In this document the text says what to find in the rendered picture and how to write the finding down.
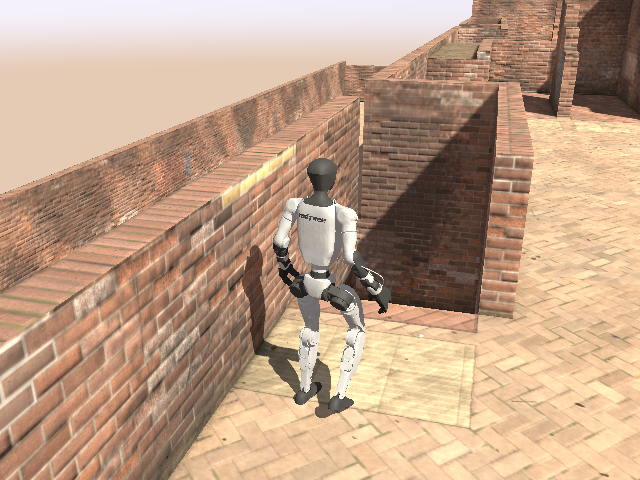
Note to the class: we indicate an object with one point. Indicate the left robot hand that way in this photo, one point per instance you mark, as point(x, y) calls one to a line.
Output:
point(283, 274)

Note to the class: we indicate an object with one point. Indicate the right robot forearm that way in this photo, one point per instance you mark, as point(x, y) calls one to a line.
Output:
point(364, 275)

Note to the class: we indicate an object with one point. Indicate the right robot upper arm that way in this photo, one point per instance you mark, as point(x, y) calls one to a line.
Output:
point(347, 217)

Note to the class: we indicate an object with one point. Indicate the right robot foot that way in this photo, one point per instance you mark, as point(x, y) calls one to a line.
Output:
point(336, 404)

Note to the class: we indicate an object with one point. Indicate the left robot upper arm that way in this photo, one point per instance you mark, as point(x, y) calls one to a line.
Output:
point(281, 239)

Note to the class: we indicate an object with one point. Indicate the left robot forearm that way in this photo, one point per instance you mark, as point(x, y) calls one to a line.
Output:
point(282, 256)

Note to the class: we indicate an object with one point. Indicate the right robot hand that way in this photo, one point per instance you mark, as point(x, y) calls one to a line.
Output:
point(383, 298)

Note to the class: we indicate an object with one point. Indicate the left robot foot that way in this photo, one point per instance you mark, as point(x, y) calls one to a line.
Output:
point(302, 397)

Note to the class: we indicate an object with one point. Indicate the robot foot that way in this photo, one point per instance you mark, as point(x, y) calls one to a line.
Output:
point(302, 397)
point(336, 404)

